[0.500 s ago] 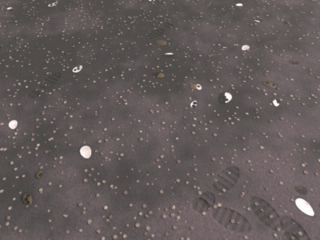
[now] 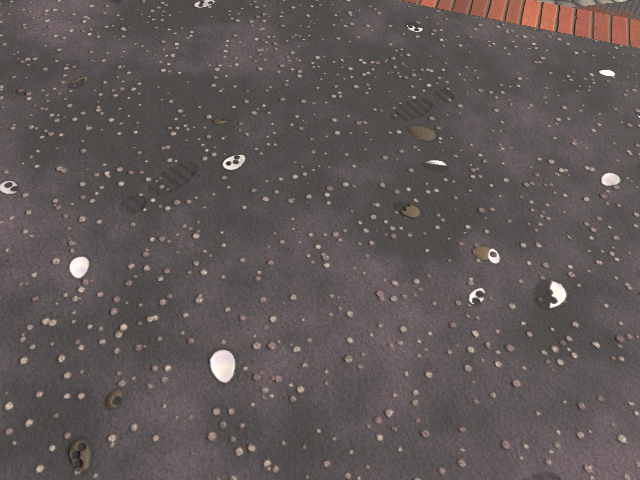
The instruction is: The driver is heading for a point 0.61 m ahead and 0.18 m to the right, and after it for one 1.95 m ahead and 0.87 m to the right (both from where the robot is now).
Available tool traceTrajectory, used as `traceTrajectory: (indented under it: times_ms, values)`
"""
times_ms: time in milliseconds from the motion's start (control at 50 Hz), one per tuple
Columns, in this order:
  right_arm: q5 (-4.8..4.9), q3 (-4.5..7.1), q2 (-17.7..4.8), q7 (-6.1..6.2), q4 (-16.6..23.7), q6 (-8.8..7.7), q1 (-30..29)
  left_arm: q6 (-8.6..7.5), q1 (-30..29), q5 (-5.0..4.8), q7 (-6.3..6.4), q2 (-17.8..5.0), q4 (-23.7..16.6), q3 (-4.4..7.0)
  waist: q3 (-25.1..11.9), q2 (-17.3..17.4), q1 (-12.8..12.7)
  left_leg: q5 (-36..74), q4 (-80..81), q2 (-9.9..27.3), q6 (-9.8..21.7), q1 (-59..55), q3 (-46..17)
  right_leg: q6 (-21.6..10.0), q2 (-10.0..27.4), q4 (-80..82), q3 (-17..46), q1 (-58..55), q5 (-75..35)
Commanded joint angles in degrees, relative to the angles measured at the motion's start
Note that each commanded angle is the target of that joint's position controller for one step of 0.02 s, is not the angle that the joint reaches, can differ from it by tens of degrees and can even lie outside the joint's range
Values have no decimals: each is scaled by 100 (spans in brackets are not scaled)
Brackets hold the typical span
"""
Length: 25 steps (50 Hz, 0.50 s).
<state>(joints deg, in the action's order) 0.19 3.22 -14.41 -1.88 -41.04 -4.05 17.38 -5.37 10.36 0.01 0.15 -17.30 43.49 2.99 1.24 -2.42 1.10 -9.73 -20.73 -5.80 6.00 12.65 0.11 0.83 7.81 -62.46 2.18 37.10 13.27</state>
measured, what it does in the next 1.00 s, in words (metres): walks ahead: right foot, then left foot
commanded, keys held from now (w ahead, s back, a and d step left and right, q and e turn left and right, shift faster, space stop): w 0.52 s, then w+e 0.48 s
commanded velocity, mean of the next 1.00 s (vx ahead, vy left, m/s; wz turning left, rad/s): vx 0.50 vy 0.00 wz -0.11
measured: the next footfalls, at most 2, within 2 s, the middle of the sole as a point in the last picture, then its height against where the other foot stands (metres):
right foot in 0.34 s outside the picture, level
left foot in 0.84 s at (272, 408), level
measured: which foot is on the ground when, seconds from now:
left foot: down 0.00-0.36, up 0.38-0.82, down 0.84-1.00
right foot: up 0.00-0.32, down 0.34-0.86, up 0.88-1.00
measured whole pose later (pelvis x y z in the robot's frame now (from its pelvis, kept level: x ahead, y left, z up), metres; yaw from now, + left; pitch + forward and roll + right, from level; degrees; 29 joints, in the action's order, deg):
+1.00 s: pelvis +0.54 -0.01 +0.00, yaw -11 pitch +2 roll +1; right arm -0.4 3.0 -14.2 -0.7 -43.7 -5.9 11.2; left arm -2.3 18.3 -1.8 0.1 -17.8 44.4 4.0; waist 0.3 -3.0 -0.1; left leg -10.5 -25.0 0.1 1.0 16.3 3.8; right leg -1.0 2.6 -66.5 3.0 29.3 20.2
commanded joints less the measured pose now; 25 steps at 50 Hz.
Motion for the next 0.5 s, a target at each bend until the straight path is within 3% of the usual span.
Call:
traceTrajectory:
  times_ms: [20,120,220,280,300,320,340,360,380,400,420,440,460,500]
  values:
    - [8,197,-809,97,264,-149,-113,40,57,50,31,-330,-308,99,-197,474,-149,2154,1030,1508,942,-239,-1066,130,88,621,33,301,-877]
    - [50,179,-894,184,-22,-94,323,-46,-839,-21,-94,-131,-526,20,40,570,247,1476,1083,1403,624,-598,-797,26,-182,2382,-112,216,-2217]
    - [67,191,-972,215,-326,-2,748,-136,-1505,-63,-281,-156,-838,-5,286,584,458,1581,689,1821,635,-1540,-1059,-205,-376,3101,-144,569,-1714]
    - [76,219,-1071,256,-390,67,665,-170,-1241,-57,-347,-275,-853,33,105,745,215,2678,233,1907,464,-1803,-1070,-451,-592,3352,-281,-51,-1050]
    - [67,233,-1142,263,-378,85,570,-171,-878,-44,-325,-393,-776,92,-161,834,-4,3697,-181,1813,392,-1774,-992,-564,-794,3383,-448,-702,-891]
    - [51,207,-1123,263,-354,107,436,-169,-101,-30,-281,-591,-569,199,-654,774,-431,4425,-1055,1544,259,-1554,-770,-747,-926,3512,-571,-1842,-1139]
    - [-20,118,-947,265,-243,89,376,-161,946,35,-220,-916,-372,288,-1468,502,-851,3431,-2506,1277,77,-510,-598,-1122,-177,3225,170,-3660,-1629]
    - [-7,-76,-288,208,-221,-26,1221,-132,1560,90,-201,-1402,-245,422,-2425,-992,-637,-29,-4963,264,-412,1895,-302,-2113,1335,3416,2790,-6068,-883]
    - [53,-46,-570,164,-320,-135,1100,-100,1760,-11,-206,-910,-150,302,-2694,-1073,-802,-2232,-5601,159,-379,2702,-1008,-2143,1527,4232,4070,-6284,-84]
    - [198,70,-977,134,-132,-178,443,-69,1269,-62,-171,-682,-212,218,-1594,-662,-767,-1910,-5826,549,-346,3197,-896,-1809,1321,4401,3242,-5450,373]
    - [188,55,-973,139,-4,-189,0,-31,778,-50,-155,-559,-295,164,-932,-135,-597,-1366,-5532,867,-331,3113,-643,-1624,1102,4573,2506,-4436,154]
    - [94,66,-894,153,25,-169,-200,-21,473,-11,-176,-435,-319,112,-454,115,-405,-1065,-5122,1045,-356,2910,-529,-1550,858,4803,2025,-3579,-245]
    - [51,95,-829,170,-6,-113,-66,-54,312,44,-191,-346,-339,76,-311,-26,-178,-831,-4817,1221,-376,2533,-553,-1486,667,4996,1689,-3046,-554]
    - [48,63,-595,197,-135,8,247,-118,230,26,-224,-350,-282,84,-279,-205,12,-644,-4508,1284,-472,2139,-454,-1536,472,5283,1233,-2553,-977]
